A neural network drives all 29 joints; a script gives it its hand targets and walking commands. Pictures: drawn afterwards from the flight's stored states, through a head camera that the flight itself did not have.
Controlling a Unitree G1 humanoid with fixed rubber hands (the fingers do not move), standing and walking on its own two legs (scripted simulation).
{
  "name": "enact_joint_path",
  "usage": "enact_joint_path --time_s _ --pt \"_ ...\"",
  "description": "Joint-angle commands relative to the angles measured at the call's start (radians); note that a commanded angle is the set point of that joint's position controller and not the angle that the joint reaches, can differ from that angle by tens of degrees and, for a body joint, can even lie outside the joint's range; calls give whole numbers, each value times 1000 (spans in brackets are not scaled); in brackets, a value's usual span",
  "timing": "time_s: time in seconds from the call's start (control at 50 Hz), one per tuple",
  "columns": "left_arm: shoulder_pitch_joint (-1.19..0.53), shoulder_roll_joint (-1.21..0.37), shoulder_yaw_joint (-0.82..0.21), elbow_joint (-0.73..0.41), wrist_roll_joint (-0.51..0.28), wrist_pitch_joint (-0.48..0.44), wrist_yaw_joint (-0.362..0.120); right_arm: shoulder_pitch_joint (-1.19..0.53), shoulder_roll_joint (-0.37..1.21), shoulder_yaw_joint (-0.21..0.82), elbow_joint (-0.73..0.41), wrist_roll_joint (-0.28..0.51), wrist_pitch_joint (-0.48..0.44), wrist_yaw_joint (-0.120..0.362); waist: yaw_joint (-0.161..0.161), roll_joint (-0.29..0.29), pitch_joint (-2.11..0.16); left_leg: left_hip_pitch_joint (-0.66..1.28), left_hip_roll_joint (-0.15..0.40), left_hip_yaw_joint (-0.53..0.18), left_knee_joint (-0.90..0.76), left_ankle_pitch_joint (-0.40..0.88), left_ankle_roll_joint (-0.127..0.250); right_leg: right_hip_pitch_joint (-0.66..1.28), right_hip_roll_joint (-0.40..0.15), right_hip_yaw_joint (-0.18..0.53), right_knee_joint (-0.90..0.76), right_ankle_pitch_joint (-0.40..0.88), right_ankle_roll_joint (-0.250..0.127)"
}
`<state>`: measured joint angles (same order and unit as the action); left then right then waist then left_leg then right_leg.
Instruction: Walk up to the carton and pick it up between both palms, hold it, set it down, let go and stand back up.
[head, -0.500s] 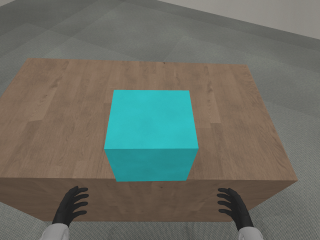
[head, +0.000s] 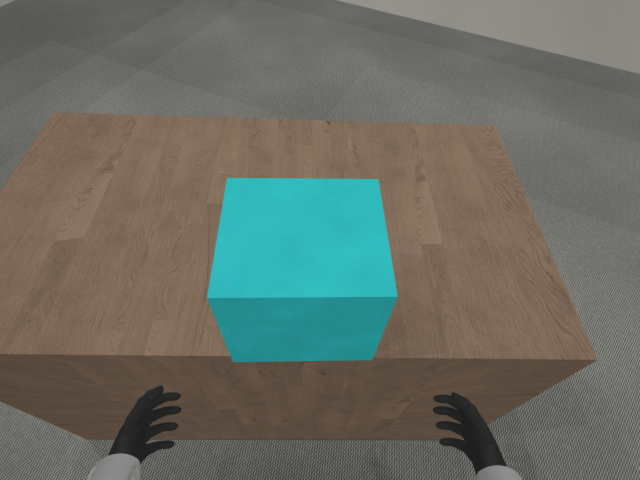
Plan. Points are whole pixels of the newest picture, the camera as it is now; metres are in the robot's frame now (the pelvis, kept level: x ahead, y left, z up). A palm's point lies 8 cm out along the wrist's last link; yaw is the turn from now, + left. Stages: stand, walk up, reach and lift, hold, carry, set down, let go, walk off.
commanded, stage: let go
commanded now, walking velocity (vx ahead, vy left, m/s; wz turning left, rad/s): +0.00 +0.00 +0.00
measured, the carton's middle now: (303, 273) +0.39 +0.03 -0.01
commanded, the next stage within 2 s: stand in 0.52 s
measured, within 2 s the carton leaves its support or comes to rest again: neither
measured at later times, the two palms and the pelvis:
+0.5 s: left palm (134, 454) +0.16 +0.23 -0.08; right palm (485, 463) +0.16 -0.21 -0.09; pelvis +0.00 +0.00 +0.00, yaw +0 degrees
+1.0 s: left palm out of the picture +0.08 +0.32 -0.11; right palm out of the picture +0.08 -0.23 -0.11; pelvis -0.02 +0.02 -0.01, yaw +0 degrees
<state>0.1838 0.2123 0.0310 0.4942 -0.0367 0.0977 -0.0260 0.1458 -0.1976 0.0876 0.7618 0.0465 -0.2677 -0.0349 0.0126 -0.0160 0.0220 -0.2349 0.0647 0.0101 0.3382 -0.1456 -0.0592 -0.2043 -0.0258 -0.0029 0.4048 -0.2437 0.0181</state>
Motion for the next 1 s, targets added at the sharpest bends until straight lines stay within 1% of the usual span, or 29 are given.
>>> enact_joint_path --time_s 0.0,0.02,0.04,0.06,0.2,0.22,0.24,0.28,0.38,0.4,0.44,0.46,0.48,0.56,0.6,0.62,0.64,0.66,0.68,0.7,0.74,0.76,0.78,0.8,0.84,0.88,0.9,0.94,0.98 --pt "-84 120 19 -167 18 0 -4 -94 -38 -153 -93 -34 -30 -11 -49 2 -123 333 -100 84 9 93 33 14 41 -40 -125 144 -1" --pt "-66 86 4 -130 22 8 -1 -94 -43 -158 -69 -32 -24 1 -24 47 -115 327 -100 83 6 126 26 3 47 -47 -121 159 -2" --pt "-67 85 8 -116 11 2 -5 -86 -30 -135 -106 -47 -31 -1 -35 -48 -146 312 -101 84 18 105 33 16 53 -55 -121 150 4" --pt "-67 100 18 -147 7 2 7 -77 -45 -155 -107 -43 -32 -1 -38 0 -167 309 -96 81 23 132 34 25 44 -52 -106 182 -4" --pt "-60 112 13 -148 19 11 2 -77 -47 -153 -93 -45 -26 -1 -35 -3 -152 329 -110 89 16 120 32 20 42 -43 -115 212 2" --pt "-54 101 33 -142 30 4 10 -74 -50 -162 -94 -45 -35 0 -14 4 -139 324 -98 82 7 158 32 44 46 -50 -109 243 7" --pt "-54 111 20 -148 24 8 4 -84 -56 -160 -83 -51 -31 -4 -29 -26 -122 328 -107 77 9 129 39 33 38 -44 -126 235 11" --pt "-77 123 13 -145 19 13 6 -84 -47 -163 -82 -55 -24 -5 -37 14 -136 351 -112 88 8 112 35 5 40 -40 -129 200 4" --pt "-65 100 15 -142 10 9 6 -88 -65 -153 -98 -42 -35 1 -21 -31 -149 332 -104 72 15 144 45 26 46 -49 -120 250 11" --pt "-77 95 15 -151 25 5 10 -90 -74 -163 -90 -56 -28 0 -40 14 -137 347 -102 74 17 159 30 30 40 -43 -123 244 1" --pt "-60 100 7 -181 18 3 13 -83 -70 -166 -99 -46 -30 2 -41 -2 -139 319 -96 69 13 109 35 24 50 -47 -116 184 -1" --pt "-64 116 9 -212 21 7 25 -75 -73 -177 -120 -56 -31 6 -30 53 -167 329 -106 76 8 119 27 42 50 -58 -112 188 1" --pt "111 285 104 14 79 -89 41 42 -243 -141 -4 -96 87 12 50 -23 -208 111 42 -2 161 252 74 138 -46 11 9 268 -16" --pt "86 259 64 29 72 -133 23 59 -285 -168 -41 -87 172 27 6 0 -133 86 36 -4 132 59 73 65 -67 47 -23 174 -28" --pt "60 245 68 48 65 -138 19 56 -280 -160 -47 -92 177 30 7 15 -139 78 45 -13 150 60 76 68 -69 51 -8 219 -42" --pt "38 271 67 47 76 -153 17 37 -274 -146 -45 -83 186 37 12 -32 -143 83 47 -25 134 89 80 81 -62 38 14 196 -36" --pt "73 266 69 78 63 -154 19 61 -267 -138 -36 -88 192 34 25 4 -154 102 33 1 133 122 71 60 -60 17 13 184 -24" --pt "79 265 57 87 60 -157 14 67 -290 -140 -35 -77 184 28 -1 -28 -174 112 44 -20 151 120 82 86 -60 41 -2 161 -31" --pt "66 240 49 105 62 -151 17 35 -294 -144 -40 -83 181 28 10 62 -159 106 33 -15 146 91 75 68 -52 40 -4 149 -36" --pt "29 281 58 107 68 -153 16 38 -280 -140 -22 -76 192 28 -24 59 -113 93 28 -17 141 95 80 30 -52 43 -26 139 -32" --pt "58 291 57 125 59 -153 25 63 -313 -144 -24 -77 212 26 -13 59 -136 89 44 -15 160 112 88 67 -67 55 -6 164 -32" --pt "61 297 63 137 54 -150 18 76 -293 -134 -15 -81 211 30 -8 41 -150 89 44 -22 128 78 82 66 -70 43 0 79 -29" --pt "49 284 47 156 64 -148 26 87 -321 -140 -21 -79 211 29 -24 97 -167 107 39 -8 142 84 90 77 -60 55 5 117 -31" --pt "79 263 47 160 59 -148 15 55 -297 -137 -15 -82 210 24 1 102 -141 93 39 -26 137 123 90 60 -61 28 -7 94 -29" --pt "70 320 56 204 67 -147 17 15 -310 -139 -38 -78 207 30 -7 17 -127 72 43 -34 129 44 83 67 -60 30 -13 106 -27" --pt "80 309 50 218 54 -150 23 64 -332 -147 -10 -85 201 28 1 -3 -159 50 50 -44 132 111 94 112 -62 47 10 184 -31" --pt "106 308 54 222 50 -152 17 82 -342 -134 5 -80 202 28 24 89 -131 80 38 -35 123 88 90 89 -76 59 -10 136 -45" --pt "63 278 38 219 51 -150 15 76 -350 -143 -19 -80 212 26 -4 25 -99 60 40 -21 133 73 89 55 -66 54 -15 94 -32" --pt "63 310 45 227 53 -148 11 97 -313 -120 9 -68 217 24 -1 102 -90 52 40 -35 121 21 90 65 -66 50 -43 82 -30"
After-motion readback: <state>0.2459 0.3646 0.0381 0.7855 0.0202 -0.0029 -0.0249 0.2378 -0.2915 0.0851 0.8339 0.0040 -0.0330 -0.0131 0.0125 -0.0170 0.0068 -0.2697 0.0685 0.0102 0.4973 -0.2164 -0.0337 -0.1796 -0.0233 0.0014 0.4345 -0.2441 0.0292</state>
